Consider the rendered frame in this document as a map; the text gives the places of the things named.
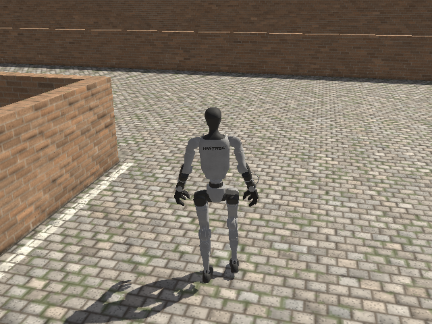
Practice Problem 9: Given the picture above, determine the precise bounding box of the right robot upper arm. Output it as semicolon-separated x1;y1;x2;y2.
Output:
228;136;248;173

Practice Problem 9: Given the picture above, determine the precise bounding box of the left robot forearm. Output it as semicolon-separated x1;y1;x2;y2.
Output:
175;164;189;192

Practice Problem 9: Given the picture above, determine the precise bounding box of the robot torso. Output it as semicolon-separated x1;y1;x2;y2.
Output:
198;134;230;203

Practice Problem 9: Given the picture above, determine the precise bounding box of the right robot forearm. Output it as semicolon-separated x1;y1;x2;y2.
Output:
242;163;256;192

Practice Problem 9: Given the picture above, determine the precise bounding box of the left robot hand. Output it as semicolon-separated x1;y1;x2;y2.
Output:
174;190;190;206

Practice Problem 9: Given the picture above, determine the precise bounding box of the left robot upper arm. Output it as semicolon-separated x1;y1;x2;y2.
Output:
182;137;200;174

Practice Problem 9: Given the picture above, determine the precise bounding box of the right robot hand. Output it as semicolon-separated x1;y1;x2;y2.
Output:
243;189;259;207

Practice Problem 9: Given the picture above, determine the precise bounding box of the right robot thigh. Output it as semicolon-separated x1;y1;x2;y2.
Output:
225;187;239;230

